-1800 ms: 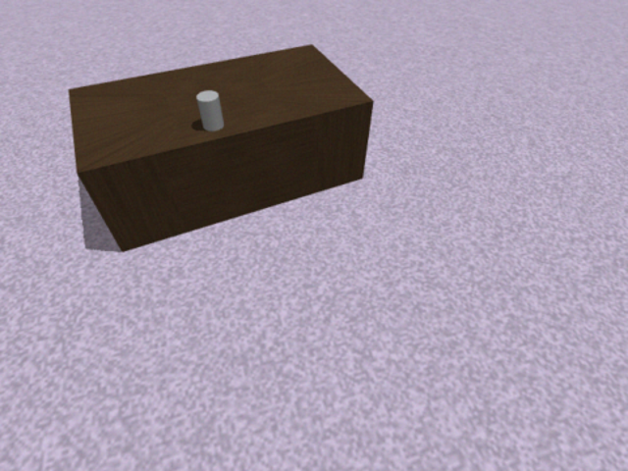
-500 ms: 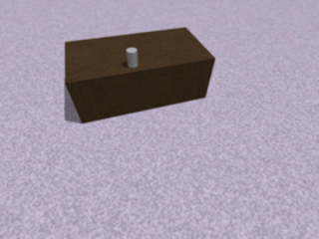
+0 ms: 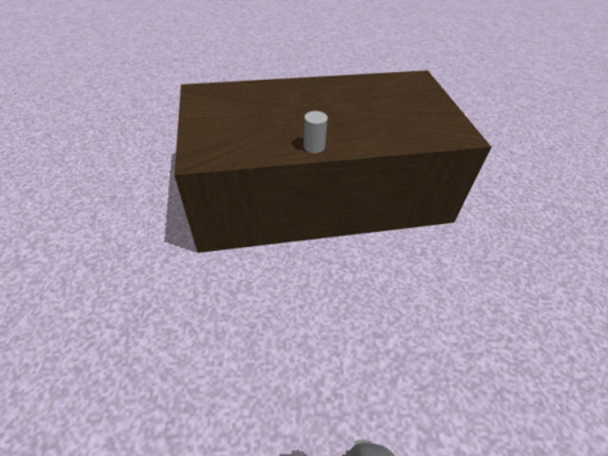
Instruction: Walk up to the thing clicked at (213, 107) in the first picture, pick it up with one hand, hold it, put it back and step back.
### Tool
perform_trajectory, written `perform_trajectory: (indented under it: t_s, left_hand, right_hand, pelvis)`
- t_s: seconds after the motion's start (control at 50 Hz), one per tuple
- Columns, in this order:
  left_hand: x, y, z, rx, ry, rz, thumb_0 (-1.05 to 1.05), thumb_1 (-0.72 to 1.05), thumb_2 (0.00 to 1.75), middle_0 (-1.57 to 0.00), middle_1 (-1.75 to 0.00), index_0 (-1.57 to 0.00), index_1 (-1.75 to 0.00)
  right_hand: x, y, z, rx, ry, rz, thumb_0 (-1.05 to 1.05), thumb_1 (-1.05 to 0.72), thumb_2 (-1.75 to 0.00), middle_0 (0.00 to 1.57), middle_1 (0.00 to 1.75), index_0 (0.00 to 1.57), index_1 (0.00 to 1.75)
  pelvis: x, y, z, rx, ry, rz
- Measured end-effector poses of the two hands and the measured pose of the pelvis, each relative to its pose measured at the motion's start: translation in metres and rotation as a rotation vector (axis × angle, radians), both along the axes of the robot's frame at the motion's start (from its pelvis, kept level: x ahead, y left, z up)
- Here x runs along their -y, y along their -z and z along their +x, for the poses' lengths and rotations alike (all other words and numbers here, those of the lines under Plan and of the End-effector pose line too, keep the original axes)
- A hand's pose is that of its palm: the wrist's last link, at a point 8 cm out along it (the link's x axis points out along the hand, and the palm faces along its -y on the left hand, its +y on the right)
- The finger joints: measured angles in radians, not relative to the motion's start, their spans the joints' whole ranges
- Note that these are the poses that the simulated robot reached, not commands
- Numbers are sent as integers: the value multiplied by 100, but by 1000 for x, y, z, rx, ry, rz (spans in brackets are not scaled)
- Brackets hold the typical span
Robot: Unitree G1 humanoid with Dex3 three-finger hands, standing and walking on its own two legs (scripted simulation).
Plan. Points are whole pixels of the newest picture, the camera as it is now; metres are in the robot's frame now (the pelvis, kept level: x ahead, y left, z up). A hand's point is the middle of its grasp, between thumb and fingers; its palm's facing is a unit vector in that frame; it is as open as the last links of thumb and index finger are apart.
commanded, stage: walk up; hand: right
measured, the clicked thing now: (315, 132) +1.18 -0.09 -0.29
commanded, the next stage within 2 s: none
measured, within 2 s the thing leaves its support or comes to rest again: neither
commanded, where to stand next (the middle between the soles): +0.76 +0.05 m, yaw +8 degrees
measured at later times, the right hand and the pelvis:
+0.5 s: hand (432, 310) +0.39 -0.25 -0.13, palm faces -0.26 +0.89 -0.38, open 7.4 cm; pelvis +0.22 +0.00 -0.01, yaw +9 degrees
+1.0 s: hand (428, 267) +0.51 -0.29 -0.16, palm faces -0.18 +0.92 -0.36, open 7.4 cm; pelvis +0.43 -0.01 -0.02, yaw +9 degrees
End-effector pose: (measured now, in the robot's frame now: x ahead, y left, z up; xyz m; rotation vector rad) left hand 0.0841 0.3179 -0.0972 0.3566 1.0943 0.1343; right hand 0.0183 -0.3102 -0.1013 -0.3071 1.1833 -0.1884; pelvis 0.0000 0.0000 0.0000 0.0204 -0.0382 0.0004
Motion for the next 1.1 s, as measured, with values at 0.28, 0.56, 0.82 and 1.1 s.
perform_trajectory:
  t_s: [0.28,0.56,0.82,1.1]
  left_hand:
    - [25,-21,56,29,-169,63,0,90,90,-21,-30,-20,-30]
    - [-15,27,100,-151,-300,16,1,90,90,-21,-30,-20,-30]
    - [-18,10,251,-78,-206,-18,1,91,90,-20,-30,-20,-30]
    - [10,-20,383,45,-211,77,0,91,90,-21,-30,-20,-30]
  right_hand:
    - [27,10,211,63,-184,12,1,-90,-90,20,30,20,30]
    - [-33,-9,409,187,-326,-54,1,-90,-90,20,30,20,30]
    - [-29,-17,446,130,-235,-31,0,-90,-90,20,30,21,30]
    - [15,22,536,0,-207,0,1,-90,-90,20,30,20,30]
  pelvis:
    - [29,-1,124,2,-96,-30]
    - [-13,18,248,5,-156,-30]
    - [-16,-1,346,7,-148,-3]
    - [17,4,456,10,-163,-11]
